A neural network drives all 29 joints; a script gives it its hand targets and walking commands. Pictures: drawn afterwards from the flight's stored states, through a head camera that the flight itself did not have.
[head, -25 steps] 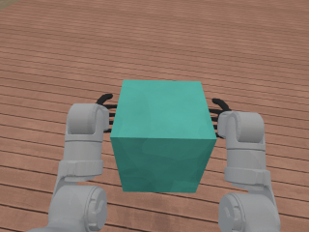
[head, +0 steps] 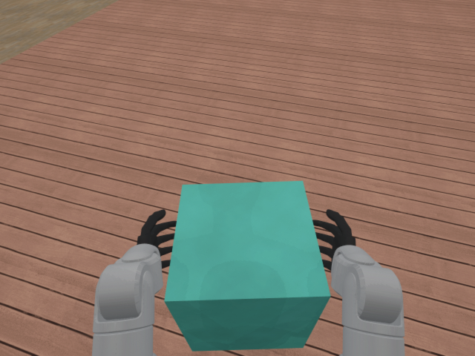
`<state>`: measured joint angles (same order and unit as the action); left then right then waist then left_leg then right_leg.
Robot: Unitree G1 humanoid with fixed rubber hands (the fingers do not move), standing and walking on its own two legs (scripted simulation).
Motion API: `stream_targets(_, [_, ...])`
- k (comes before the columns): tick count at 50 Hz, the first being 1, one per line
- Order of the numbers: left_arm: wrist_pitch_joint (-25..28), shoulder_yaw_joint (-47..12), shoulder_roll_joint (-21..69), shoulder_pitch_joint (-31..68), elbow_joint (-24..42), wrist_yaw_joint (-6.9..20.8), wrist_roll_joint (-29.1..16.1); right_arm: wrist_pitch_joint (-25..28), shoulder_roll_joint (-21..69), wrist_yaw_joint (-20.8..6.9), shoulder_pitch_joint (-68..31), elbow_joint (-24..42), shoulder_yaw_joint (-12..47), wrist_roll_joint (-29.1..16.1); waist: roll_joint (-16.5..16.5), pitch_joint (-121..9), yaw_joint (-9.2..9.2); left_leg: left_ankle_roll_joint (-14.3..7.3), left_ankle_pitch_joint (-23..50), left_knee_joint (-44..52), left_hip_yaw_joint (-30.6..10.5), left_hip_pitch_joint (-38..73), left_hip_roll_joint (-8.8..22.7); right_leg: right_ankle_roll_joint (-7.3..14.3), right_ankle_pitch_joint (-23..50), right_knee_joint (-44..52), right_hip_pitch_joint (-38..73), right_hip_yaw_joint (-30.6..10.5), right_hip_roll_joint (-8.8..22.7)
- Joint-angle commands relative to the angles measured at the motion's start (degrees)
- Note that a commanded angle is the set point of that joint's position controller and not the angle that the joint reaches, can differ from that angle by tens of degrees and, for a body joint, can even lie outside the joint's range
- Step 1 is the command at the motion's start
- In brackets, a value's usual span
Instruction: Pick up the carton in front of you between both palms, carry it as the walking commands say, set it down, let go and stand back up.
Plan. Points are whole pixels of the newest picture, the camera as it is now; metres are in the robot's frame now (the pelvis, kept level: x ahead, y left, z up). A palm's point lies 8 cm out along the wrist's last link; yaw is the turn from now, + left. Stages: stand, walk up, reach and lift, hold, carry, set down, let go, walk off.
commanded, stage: carry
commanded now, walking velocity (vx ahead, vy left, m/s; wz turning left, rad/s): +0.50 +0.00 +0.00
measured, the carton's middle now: (245, 269) +0.30 +0.01 -0.02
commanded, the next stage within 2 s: none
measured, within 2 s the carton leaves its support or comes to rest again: neither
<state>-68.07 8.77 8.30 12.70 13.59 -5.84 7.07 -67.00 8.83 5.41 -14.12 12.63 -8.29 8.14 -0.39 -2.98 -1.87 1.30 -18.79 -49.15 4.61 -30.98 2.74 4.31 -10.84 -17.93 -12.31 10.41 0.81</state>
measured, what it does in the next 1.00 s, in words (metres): walks ahead: left foot, then right foot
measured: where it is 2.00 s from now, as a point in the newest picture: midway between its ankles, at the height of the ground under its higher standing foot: (251, 237)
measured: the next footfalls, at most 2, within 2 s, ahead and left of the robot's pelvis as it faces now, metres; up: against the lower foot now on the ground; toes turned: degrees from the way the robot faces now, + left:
left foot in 0.24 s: +0.35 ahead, +0.13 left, +0.00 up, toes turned +8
right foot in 0.72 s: +0.64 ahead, -0.11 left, +0.00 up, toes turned -14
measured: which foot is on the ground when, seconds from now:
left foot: up 0.00-0.22, down 0.24-0.76, up 0.78-1.00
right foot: down 0.00-0.24, up 0.26-0.70, down 0.72-1.00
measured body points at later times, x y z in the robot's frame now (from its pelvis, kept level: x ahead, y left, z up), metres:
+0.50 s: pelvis +0.31 +0.05 +0.00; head +0.29 +0.06 +0.45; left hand +0.60 +0.17 +0.07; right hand +0.58 -0.13 +0.08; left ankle +0.31 +0.12 -0.75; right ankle +0.36 -0.10 -0.70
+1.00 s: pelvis +0.63 -0.02 +0.00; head +0.63 -0.04 +0.45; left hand +0.90 +0.13 +0.06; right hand +0.90 -0.17 +0.05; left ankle +0.70 +0.13 -0.69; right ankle +0.60 -0.10 -0.75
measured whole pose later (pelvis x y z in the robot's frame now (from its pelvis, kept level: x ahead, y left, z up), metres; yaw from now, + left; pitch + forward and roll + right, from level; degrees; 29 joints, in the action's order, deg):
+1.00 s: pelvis +0.63 -0.02 +0.00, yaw -1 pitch +4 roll +2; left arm -67.2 4.9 7.4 6.0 15.6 -6.0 6.7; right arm -66.7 7.4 5.6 -7.0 15.8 -4.1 8.0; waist 0.7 -5.0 -1.5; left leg 1.3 -12.3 -48.2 5.6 -34.1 5.9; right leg 2.6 -11.4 -17.1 -10.2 12.9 2.9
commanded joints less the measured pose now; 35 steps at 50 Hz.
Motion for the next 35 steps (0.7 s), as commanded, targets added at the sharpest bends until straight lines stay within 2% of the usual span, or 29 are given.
stream_targets(1, [0.7, -43.5, 57.5, 28.3, 9.2, 16.8, -26.7, 0.7, 59.1, -12.9, -22.8, 6.6, 42.6, -22.6, -7.3, -21.0, 0.51, 0.2, 5.9, 9.0, 1.7, -3.9, 1.0, 4.4, 19.8, 4.9, 20.3, -11.7, 14.4])
stream_targets(5, [-1.2, -43.3, 51.5, 25.1, 10.8, 16.9, -26.4, -1.3, 53.9, -13.1, -21.1, 9.2, 42.8, -23.2, -7.6, -15.1, 0.42, -0.5, 14.4, 15.6, 4.3, -2.9, 0.4, 3.0, 21.7, 5.4, 18.1, -7.7, 12.8])
stream_targets(9, [-3.5, -41.7, 47.1, 24.1, 8.4, 16.2, -24.7, -4.3, 48.9, -13.8, -21.3, 7.7, 41.7, -24.1, -8.0, -9.6, 0.61, -2.2, 15.2, 20.6, 6.6, 1.6, 0.0, 1.2, 24.4, 2.7, 16.2, -5.2, 12.3])
stream_targets(10, [-4.0, -41.5, 46.3, 24.4, 7.7, 16.0, -24.4, -4.9, 48.0, -14.0, -21.8, 6.9, 41.2, -24.2, -8.2, -9.8, 0.85, -2.6, 14.0, 21.8, 8.2, 5.9, -1.2, 0.5, 28.0, -0.8, 14.9, -3.8, 11.9])
stream_targets(11, [-4.5, -41.3, 45.6, 25.1, 7.2, 15.9, -24.1, -5.4, 47.4, -14.2, -21.7, 5.8, 40.7, -24.2, -7.0, -11.3, 1.66, -2.8, 11.9, 23.5, 10.7, 13.7, -3.3, -0.6, 29.8, -7.6, 12.1, -1.1, 10.3])
stream_targets(12, [-5.0, -41.0, 44.9, 25.5, 6.7, 15.7, -23.8, -5.8, 46.8, -14.3, -21.3, 4.3, 40.0, -24.2, -4.8, -14.6, 2.54, -3.3, 8.4, 22.1, 9.6, 25.5, -2.9, -2.1, 27.8, -16.4, 5.3, 0.8, 8.6])
stream_targets(13, [-5.6, -40.9, 44.4, 27.4, 6.9, 15.6, -23.9, -5.9, 46.1, -14.4, -21.7, 3.1, 39.2, -23.6, 3.6, -17.4, 3.65, -6.8, -1.0, 26.8, -9.7, 35.2, 8.5, -4.8, 16.6, -31.6, -7.1, 1.5, 4.6])
stream_targets(14, [-6.0, -41.5, 46.2, 29.9, 7.5, 15.6, -24.3, -5.7, 46.8, -14.6, -23.0, 1.7, 38.8, -23.7, 18.8, -20.2, 3.6, -13.9, -0.6, 33.6, -33.1, 44.8, 20.1, -6.4, -9.0, -47.2, -22.9, -1.6, -2.3])
stream_targets(15, [-6.0, -41.6, 47.4, 30.3, 6.1, 15.8, -24.6, -5.7, 48.3, -14.7, -22.5, 1.6, 38.9, -24.6, 16.5, -19.4, 3.32, -15.2, 6.8, 35.2, -34.4, 42.9, 21.0, -4.7, -16.5, -55.2, -27.6, -8.2, -0.5])
stream_targets(16, [-5.5, -41.5, 49.3, 30.4, 5.2, 16.0, -25.0, -5.4, 50.4, -14.9, -23.4, 2.0, 39.5, -25.2, 11.8, -19.2, 3.28, -14.5, 12.2, 33.8, -28.9, 39.7, 19.6, -3.4, -15.5, -57.8, -28.3, -10.2, 2.1])
stream_targets(17, [-4.9, -41.6, 51.2, 30.3, 4.7, 16.1, -25.1, -5.0, 52.5, -15.1, -24.7, 2.6, 40.1, -25.6, 5.2, -19.5, 3.09, -12.8, 11.0, 33.8, -24.5, 36.3, 19.0, -2.8, -12.3, -55.7, -27.8, -11.1, 4.6])
stream_targets(18, [-4.2, -41.8, 52.7, 30.3, 4.7, 16.2, -25.2, -4.4, 54.4, -15.3, -26.2, 3.3, 41.1, -26.2, 2.2, -18.2, 2.64, -10.9, 8.7, 35.6, -20.1, 31.6, 17.7, -2.7, -9.1, -51.1, -25.8, -11.3, 6.4])
stream_targets(19, [-3.5, -42.1, 53.7, 30.5, 5.1, 16.1, -25.1, -3.8, 55.7, -15.6, -27.4, 4.0, 41.8, -26.7, 3.2, -18.2, 2.28, -9.4, 4.1, 37.8, -16.2, 28.6, 16.5, -3.0, -7.2, -46.5, -23.6, -10.8, 7.0])
stream_targets(20, [-2.9, -42.5, 54.4, 30.6, 5.6, 15.9, -24.8, -3.3, 56.6, -15.8, -27.7, 4.4, 42.3, -27.1, 4.9, -17.6, 2.23, -9.0, 1.6, 39.5, -13.5, 26.9, 15.6, -3.4, -6.3, -43.0, -22.4, -9.2, 6.6])
stream_targets(23, [-1.5, -43.4, 55.5, 29.1, 6.4, 15.2, -24.0, -2.5, 56.0, -16.2, -26.3, 5.2, 42.8, -27.6, 7.1, -16.4, 2.34, -9.8, 0.7, 42.7, -8.4, 26.4, 14.7, -4.9, -3.2, -32.1, -22.3, -6.4, 6.5])
stream_targets(26, [-1.2, -43.4, 54.3, 26.6, 7.4, 14.8, -23.6, -2.4, 54.2, -16.1, -24.7, 6.9, 43.0, -27.5, 6.7, -14.7, 2.63, -9.3, 6.3, 42.4, -4.1, 28.7, 13.1, -5.6, 3.4, -21.5, -22.5, -3.8, 5.9])
stream_targets(30, [-2.1, -43.2, 51.8, 24.0, 7.0, 14.9, -23.5, -3.1, 51.7, -15.7, -20.5, 5.6, 42.0, -25.8, 7.4, -12.1, 2.99, -8.0, 16.4, 40.1, 0.1, 32.5, 11.2, -5.2, 8.5, -13.9, -21.4, -0.7, 4.1])
stream_targets(33, [-2.6, -43.0, 50.6, 23.7, 6.0, 15.5, -23.9, -3.3, 51.0, -15.5, -18.9, 3.8, 41.4, -24.5, 8.5, -9.8, 3.12, -6.9, 21.5, 36.8, 1.6, 34.3, 11.0, -4.2, 7.9, -10.1, -18.7, 1.1, 3.5])
stream_targets(35, [-2.7, -42.8, 50.5, 23.3, 4.9, 15.8, -24.0, -3.3, 51.0, -15.6, -19.2, 3.0, 41.5, -24.1, 8.0, -10.5, 2.36, -5.5, 28.5, 28.4, 4.7, 32.5, 9.9, -3.3, 4.9, -6.2, -9.6, 4.8, 0.9])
